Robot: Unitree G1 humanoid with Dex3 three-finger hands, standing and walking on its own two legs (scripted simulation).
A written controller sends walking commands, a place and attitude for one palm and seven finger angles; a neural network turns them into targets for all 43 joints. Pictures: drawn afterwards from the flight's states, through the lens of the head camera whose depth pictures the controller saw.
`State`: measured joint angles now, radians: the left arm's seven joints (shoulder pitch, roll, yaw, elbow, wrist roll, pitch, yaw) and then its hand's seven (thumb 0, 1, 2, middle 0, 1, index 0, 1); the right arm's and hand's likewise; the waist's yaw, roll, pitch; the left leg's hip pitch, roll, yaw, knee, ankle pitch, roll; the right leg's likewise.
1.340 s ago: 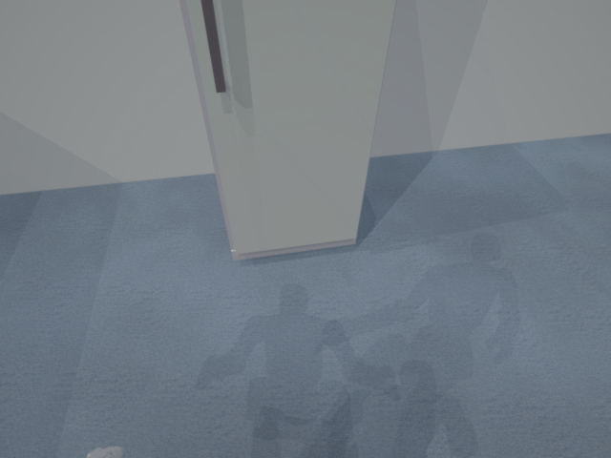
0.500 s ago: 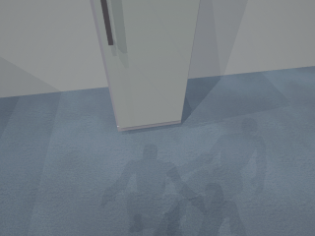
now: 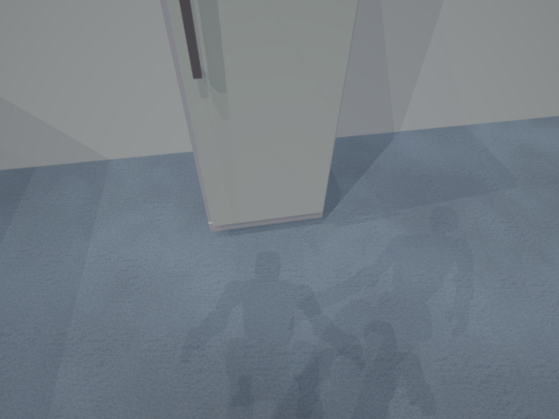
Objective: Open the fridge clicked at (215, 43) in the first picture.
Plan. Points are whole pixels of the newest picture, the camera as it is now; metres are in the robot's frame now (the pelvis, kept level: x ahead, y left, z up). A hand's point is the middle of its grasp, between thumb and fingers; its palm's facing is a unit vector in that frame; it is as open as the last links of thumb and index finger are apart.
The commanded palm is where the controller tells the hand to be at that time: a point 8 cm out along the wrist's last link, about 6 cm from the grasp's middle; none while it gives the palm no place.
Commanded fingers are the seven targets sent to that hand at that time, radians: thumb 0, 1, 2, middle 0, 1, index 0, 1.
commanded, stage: look at it before walking up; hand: left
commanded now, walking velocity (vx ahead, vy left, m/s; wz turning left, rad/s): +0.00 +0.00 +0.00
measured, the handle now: out of the picture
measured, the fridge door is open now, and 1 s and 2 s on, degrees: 0 0 0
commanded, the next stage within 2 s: walk to a spot facing it in 0.10 s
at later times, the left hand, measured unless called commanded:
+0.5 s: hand out of the picture +0.05 +0.20 -0.18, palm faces -0.07 -0.97 -0.23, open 7.3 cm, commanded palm none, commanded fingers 0.00 0.90 0.90 -0.20 -0.30 -0.20 -0.30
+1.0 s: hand out of the picture +0.16 +0.21 -0.21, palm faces -0.08 -0.98 -0.19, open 7.3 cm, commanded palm none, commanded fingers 0.00 0.90 0.90 -0.20 -0.30 -0.20 -0.30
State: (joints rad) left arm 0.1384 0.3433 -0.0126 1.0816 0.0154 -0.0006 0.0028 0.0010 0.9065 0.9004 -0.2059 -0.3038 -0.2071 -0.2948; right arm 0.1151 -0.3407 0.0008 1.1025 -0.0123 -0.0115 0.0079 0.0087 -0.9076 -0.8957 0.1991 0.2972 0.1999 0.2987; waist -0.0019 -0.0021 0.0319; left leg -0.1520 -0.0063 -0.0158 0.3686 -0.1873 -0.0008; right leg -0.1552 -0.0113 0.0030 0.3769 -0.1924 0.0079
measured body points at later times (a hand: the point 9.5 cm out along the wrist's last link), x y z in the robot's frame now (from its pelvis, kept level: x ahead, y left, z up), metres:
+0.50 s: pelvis +0.04 -0.01 -0.02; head +0.04 -0.01 +0.43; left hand +0.05 +0.25 -0.17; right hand +0.05 -0.27 -0.17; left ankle +0.01 +0.12 -0.75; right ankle +0.01 -0.12 -0.75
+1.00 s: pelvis +0.21 +0.02 -0.03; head +0.24 +0.04 +0.42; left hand +0.17 +0.26 -0.19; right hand +0.31 -0.22 -0.15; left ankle +0.31 +0.08 -0.75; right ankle +0.04 -0.10 -0.68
